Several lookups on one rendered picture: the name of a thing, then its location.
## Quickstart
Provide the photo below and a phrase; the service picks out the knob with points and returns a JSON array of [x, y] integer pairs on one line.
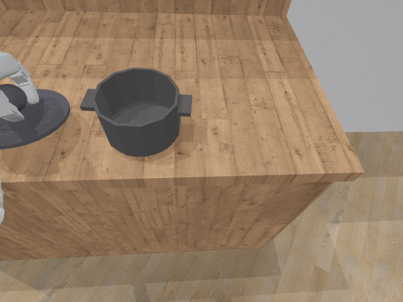
[[16, 95]]

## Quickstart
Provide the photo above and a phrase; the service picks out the table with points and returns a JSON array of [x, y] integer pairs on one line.
[[262, 143]]

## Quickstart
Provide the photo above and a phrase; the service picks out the lid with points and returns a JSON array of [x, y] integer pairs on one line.
[[40, 120]]

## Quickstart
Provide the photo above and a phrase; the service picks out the robot left hand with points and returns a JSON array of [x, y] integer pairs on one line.
[[10, 67]]

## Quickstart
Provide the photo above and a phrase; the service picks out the pot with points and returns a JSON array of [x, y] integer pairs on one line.
[[139, 110]]

